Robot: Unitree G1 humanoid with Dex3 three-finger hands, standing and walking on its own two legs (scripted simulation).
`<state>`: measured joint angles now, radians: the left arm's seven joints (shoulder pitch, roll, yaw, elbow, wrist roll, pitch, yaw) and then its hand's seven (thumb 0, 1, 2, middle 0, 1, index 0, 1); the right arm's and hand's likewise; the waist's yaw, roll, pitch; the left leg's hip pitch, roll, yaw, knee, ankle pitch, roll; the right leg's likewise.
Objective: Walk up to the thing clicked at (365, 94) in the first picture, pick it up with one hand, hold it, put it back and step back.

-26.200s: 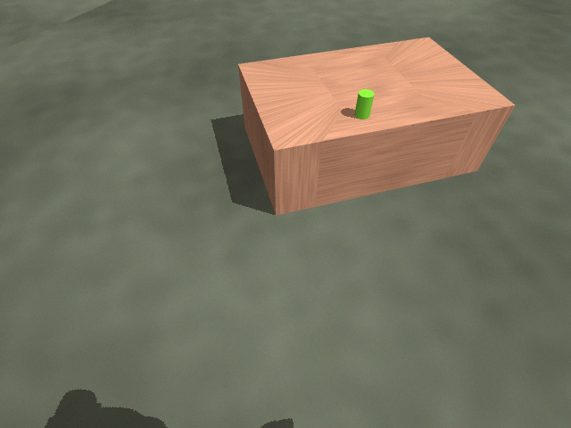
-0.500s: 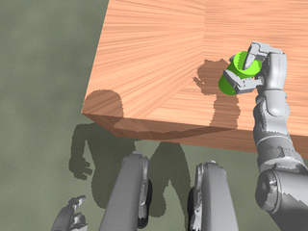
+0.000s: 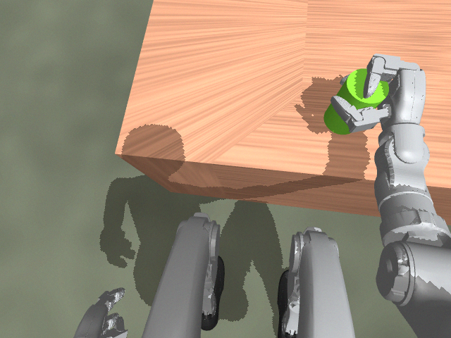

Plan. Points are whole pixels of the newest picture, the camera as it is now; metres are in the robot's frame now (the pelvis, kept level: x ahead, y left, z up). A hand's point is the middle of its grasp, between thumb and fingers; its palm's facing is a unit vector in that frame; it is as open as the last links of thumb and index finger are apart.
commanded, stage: lower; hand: right
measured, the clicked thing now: (352, 104) +0.51 -0.15 -0.03
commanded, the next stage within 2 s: loosen in 0.04 s
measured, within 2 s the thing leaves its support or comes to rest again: rests again in 1.14 s
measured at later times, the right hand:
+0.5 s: hand (362, 94) +0.51 -0.15 +0.00, palm faces +0.02 +1.00 -0.03, open 6.8 cm
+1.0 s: hand (357, 94) +0.51 -0.14 +0.00, palm faces -0.01 +1.00 -0.01, open 8.8 cm
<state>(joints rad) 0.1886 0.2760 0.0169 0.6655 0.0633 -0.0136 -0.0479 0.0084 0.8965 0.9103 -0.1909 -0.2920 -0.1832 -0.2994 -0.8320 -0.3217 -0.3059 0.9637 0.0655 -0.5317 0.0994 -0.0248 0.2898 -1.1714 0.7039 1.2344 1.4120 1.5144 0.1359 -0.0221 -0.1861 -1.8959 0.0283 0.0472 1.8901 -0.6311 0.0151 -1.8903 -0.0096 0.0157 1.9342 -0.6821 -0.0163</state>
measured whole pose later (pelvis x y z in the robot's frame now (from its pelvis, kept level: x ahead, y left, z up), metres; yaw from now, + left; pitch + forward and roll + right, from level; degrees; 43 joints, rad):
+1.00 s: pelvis -0.01 +0.00 -0.02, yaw +0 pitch +36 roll +2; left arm 0.19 0.28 0.00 0.65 0.06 -0.01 -0.05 0.01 0.90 0.90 -0.20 -0.30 -0.19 -0.30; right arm -0.90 -0.34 -0.29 1.00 0.07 -0.51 0.12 -0.02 0.12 -0.58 0.84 0.72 0.94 0.76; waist 0.14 -0.02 -0.18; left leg -1.96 0.03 0.05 1.95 -0.62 0.01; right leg -1.96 -0.01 0.02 2.00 -0.67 -0.02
